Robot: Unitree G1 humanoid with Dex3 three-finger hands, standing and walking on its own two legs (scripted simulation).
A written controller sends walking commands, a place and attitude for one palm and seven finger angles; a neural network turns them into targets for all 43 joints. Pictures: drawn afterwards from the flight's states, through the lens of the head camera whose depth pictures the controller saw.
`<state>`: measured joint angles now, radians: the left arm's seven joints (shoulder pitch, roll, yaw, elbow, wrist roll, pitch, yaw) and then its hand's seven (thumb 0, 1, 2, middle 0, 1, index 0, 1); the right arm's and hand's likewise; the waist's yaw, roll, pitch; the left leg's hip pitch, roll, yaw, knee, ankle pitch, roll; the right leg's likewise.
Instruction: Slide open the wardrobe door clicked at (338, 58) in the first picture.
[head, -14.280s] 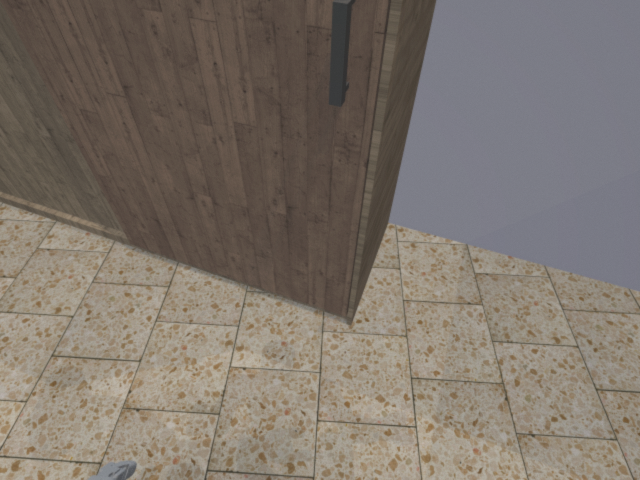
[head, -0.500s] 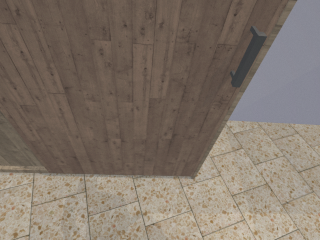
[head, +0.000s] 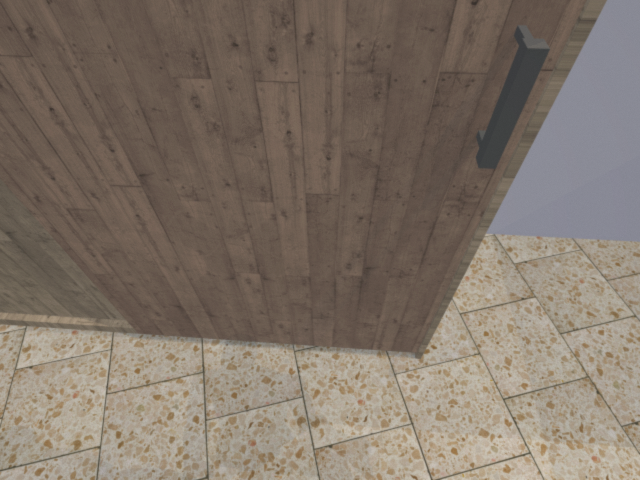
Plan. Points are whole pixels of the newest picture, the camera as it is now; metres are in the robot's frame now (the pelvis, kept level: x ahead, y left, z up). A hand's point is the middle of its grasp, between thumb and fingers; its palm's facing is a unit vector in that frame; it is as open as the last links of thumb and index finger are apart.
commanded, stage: come to a stop and stand still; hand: right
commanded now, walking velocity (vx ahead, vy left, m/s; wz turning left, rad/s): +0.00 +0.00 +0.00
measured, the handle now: (503, 101) +0.55 -0.19 +0.19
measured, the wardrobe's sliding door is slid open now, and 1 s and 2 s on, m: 0.00 0.00 0.00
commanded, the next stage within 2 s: look again from close up in 0.40 s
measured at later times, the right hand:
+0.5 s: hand out of the picture +0.03 -0.15 -0.17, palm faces +0.05 +0.97 -0.22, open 7.2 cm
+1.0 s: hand out of the picture -0.09 -0.20 -0.18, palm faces +0.08 +0.97 -0.22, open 7.3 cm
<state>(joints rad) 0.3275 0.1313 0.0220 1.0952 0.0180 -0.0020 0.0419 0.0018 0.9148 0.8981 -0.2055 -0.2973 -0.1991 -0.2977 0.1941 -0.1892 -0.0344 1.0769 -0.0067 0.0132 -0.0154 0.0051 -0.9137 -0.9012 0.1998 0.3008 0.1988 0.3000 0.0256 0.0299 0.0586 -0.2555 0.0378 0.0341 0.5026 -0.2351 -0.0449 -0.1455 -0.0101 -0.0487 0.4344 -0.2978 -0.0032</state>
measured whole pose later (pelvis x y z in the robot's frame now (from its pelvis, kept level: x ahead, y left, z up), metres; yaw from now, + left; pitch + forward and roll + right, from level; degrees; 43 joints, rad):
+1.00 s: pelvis -0.06 -0.02 -0.01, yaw -2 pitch -2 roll +0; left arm 0.31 0.17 0.01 1.02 0.02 0.01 0.01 0.01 0.91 0.90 -0.20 -0.30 -0.20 -0.30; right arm 0.39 -0.17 -0.01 1.05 -0.03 0.01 -0.03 0.00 -0.91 -0.90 0.20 0.30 0.20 0.30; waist -0.02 -0.01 0.00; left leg -0.28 0.05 0.03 0.52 -0.22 -0.01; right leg -0.26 0.03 -0.05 0.51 -0.23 -0.05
